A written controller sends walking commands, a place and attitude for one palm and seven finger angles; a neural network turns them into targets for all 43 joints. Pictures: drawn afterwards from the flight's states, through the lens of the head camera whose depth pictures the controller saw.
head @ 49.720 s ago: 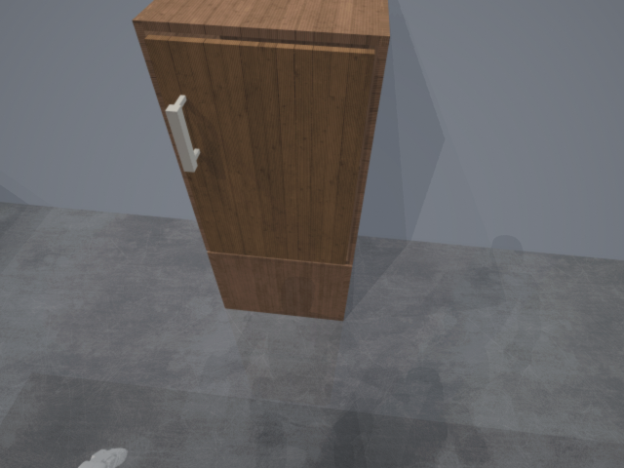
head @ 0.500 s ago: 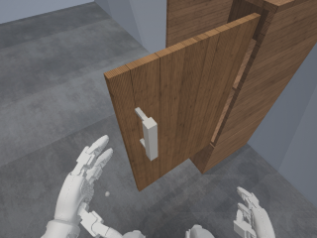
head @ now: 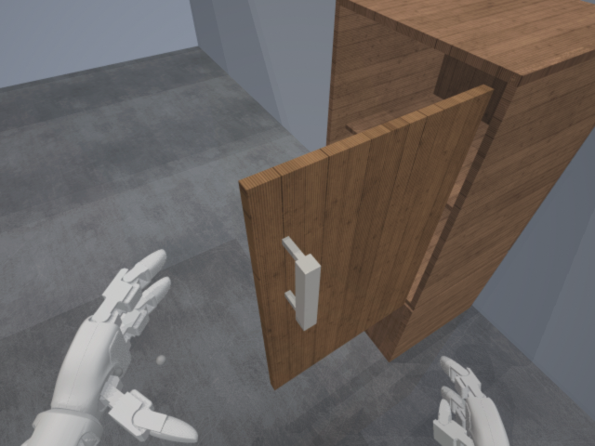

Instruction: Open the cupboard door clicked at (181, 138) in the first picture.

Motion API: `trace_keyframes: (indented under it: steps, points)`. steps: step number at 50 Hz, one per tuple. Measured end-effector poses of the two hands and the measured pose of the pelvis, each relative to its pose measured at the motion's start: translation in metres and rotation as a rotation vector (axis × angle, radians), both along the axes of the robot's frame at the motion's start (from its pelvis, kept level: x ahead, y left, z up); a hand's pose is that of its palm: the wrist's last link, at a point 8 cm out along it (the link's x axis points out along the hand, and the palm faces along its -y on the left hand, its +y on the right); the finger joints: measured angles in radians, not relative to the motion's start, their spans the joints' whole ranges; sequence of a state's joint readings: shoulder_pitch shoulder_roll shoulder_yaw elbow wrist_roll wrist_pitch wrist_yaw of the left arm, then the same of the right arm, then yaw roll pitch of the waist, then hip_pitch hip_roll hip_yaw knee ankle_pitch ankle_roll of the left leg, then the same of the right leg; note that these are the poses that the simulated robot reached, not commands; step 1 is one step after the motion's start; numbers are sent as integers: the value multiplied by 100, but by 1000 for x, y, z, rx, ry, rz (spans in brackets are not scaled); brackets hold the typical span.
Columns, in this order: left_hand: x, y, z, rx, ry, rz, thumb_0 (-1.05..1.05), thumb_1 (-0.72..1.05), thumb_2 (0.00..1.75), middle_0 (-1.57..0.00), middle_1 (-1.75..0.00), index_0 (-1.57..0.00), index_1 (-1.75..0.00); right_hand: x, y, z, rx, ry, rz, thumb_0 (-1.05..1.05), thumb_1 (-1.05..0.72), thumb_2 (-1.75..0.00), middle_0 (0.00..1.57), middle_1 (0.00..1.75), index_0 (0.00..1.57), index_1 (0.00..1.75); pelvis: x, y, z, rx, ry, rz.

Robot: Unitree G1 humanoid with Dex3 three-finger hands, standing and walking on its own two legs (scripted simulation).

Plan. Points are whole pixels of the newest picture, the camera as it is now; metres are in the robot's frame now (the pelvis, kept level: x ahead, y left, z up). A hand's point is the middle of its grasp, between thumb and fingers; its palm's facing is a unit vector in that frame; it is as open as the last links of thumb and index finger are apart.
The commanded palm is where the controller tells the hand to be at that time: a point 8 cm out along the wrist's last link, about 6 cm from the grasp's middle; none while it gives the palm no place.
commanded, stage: draw the hand back to the body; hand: left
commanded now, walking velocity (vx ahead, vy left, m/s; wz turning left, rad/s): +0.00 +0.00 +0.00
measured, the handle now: (298, 284) +0.32 +0.04 +0.07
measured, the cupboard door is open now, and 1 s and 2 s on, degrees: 92 92 92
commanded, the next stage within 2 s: step back with the hand held close in 1.02 s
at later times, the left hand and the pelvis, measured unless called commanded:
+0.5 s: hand (69, 311) +0.20 +0.24 +0.18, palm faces +0.39 -0.83 -0.41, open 10.7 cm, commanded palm +0.15 +0.28 +0.20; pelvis +0.01 +0.00 +0.04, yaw -1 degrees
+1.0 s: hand (55, 302) +0.19 +0.24 +0.20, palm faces +0.45 -0.80 -0.40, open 7.4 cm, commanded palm +0.15 +0.28 +0.21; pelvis +0.00 -0.02 +0.04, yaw -1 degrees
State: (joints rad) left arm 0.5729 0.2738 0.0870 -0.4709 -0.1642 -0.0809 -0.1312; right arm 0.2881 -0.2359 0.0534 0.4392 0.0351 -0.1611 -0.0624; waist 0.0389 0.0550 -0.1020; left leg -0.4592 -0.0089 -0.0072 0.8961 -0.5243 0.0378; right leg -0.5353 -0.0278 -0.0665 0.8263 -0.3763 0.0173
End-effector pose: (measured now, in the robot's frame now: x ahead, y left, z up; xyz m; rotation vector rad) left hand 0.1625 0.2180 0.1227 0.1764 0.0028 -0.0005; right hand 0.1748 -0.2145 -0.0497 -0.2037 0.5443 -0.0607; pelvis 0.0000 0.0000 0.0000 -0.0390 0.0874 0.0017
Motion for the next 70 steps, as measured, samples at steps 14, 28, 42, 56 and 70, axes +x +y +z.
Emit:
trace_keyframes:
  steps: [14, 28, 42, 56, 70]
  points:
    - [-7, 34, 41, 194, -27, 289, -1, -2, 50, -18, -30, -17, -30, 4, 10, 13, -5, 55, 16, 2, -90, -90, 20, 30, 20, 30, 7, 2, 29, 12, -91, -4]
    - [-7, 60, 83, 289, -149, 398, 0, 46, 71, -20, -30, -19, -30, 8, -7, 19, -17, 78, 3, 2, -91, -90, 20, 30, 20, 30, 8, -6, 41, 19, -142, -13]
    - [-9, 63, 92, 294, -177, 443, 1, 84, 87, -21, -30, -21, -30, 2, -23, 17, -16, 105, -21, 2, -91, -90, 20, 30, 20, 30, 5, -15, 45, 21, -160, -21]
    - [-11, 60, 92, 297, -181, 438, 1, 89, 90, -21, -30, -21, -30, -4, -23, 16, -9, 107, -25, 2, -91, -90, 20, 30, 20, 30, 1, -18, 45, 21, -172, -23]
    - [-5, 66, 91, 394, -158, 330, 1, 90, 90, -21, -30, -21, -30, -25, -37, 18, -43, 165, -117, 2, -91, -90, 20, 30, 20, 30, -16, -6, 44, 26, -93, -41]
